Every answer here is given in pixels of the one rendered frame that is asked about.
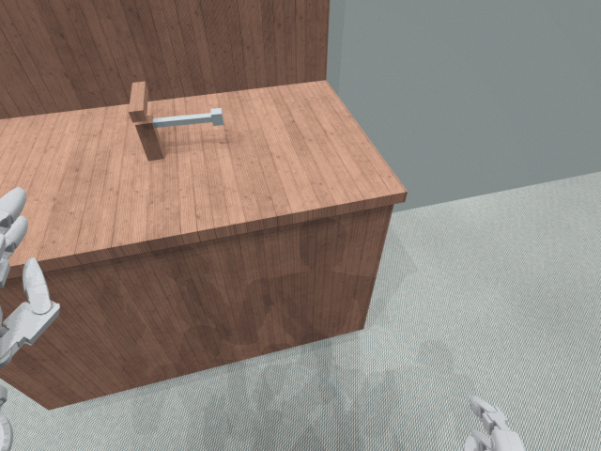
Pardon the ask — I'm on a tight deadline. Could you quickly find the tap lever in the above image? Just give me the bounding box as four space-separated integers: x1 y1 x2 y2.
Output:
153 108 223 128

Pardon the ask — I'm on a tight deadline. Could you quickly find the right robot hand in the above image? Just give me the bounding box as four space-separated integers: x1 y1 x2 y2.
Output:
460 396 526 451

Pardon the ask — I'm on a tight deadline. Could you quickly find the counter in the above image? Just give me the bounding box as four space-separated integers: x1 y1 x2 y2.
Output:
0 0 408 411

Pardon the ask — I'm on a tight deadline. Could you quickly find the left robot hand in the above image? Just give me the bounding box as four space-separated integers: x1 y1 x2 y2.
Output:
0 187 60 368

